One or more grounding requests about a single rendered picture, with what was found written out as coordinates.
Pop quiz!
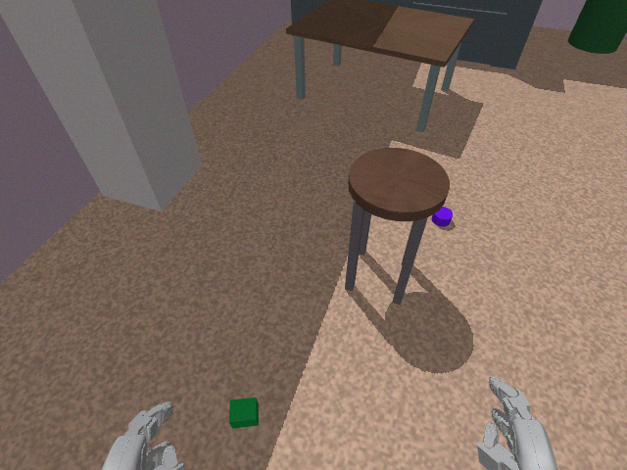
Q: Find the sofa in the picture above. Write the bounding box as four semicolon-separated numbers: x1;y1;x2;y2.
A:
291;0;543;70

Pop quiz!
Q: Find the coffee table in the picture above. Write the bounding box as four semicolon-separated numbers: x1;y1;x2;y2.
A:
286;0;474;132

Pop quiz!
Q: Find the right robot hand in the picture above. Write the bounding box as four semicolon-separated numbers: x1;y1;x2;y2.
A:
477;376;557;470

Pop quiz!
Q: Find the stool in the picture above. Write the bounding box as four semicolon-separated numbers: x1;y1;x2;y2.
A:
345;148;450;305

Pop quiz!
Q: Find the left robot hand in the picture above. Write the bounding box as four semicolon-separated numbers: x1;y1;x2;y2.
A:
102;401;183;470

